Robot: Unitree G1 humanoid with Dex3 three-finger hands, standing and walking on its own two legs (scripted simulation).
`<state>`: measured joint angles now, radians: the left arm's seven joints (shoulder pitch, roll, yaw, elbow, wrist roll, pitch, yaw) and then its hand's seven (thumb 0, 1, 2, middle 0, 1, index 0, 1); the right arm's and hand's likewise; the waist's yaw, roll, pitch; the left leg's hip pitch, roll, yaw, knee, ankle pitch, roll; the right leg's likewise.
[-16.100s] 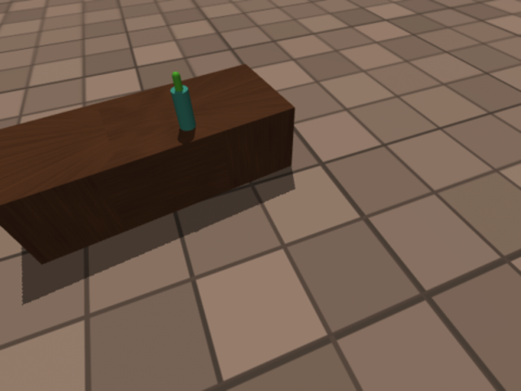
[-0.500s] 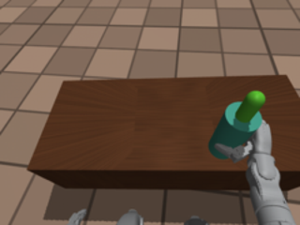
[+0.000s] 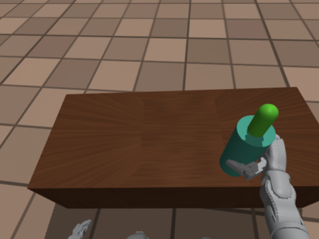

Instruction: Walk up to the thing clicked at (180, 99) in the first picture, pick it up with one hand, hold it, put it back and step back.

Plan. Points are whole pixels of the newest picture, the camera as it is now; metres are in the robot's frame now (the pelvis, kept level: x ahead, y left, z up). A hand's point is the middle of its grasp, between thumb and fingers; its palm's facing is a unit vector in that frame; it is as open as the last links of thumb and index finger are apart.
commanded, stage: hold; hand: right
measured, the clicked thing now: (247, 142) +0.33 -0.17 +0.07
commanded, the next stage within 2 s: none
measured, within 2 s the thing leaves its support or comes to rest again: neither
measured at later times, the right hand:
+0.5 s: hand (248, 151) +0.32 -0.18 +0.04, palm faces +0.18 +0.98 -0.02, open 10.8 cm
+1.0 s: hand (247, 154) +0.31 -0.17 +0.04, palm faces +0.17 +0.99 -0.02, open 10.8 cm
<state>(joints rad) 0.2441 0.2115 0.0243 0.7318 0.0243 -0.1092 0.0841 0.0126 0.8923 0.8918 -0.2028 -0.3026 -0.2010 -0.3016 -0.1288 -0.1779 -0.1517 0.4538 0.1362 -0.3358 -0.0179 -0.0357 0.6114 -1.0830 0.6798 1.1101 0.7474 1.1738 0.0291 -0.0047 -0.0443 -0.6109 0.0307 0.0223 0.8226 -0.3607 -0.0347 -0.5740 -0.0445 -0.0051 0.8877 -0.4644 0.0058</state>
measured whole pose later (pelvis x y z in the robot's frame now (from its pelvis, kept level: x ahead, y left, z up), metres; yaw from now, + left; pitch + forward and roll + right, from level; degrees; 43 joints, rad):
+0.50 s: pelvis +0.00 +0.00 +0.01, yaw +0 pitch +6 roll +2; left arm 0.25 0.21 0.01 0.72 0.02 -0.11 0.08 0.01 0.89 0.90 -0.21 -0.31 -0.20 -0.31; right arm -0.08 -0.17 -0.13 0.41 0.13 -0.32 -0.03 -0.04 0.61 -1.08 0.68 1.11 0.75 1.17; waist 0.02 0.00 -0.03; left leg -0.53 0.03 0.03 0.77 -0.34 -0.03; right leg -0.50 -0.04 0.00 0.83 -0.44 0.01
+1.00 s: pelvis +0.00 +0.00 +0.01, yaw +0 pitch +5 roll +1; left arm 0.24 0.20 0.01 0.73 0.02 -0.12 0.07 0.01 0.88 0.91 -0.21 -0.31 -0.21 -0.32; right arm -0.07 -0.17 -0.11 0.40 0.13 -0.31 -0.04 -0.04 0.61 -1.08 0.68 1.11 0.75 1.17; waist 0.02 0.00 -0.02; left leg -0.52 0.03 0.02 0.75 -0.33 -0.03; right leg -0.48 -0.04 -0.01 0.82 -0.43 0.01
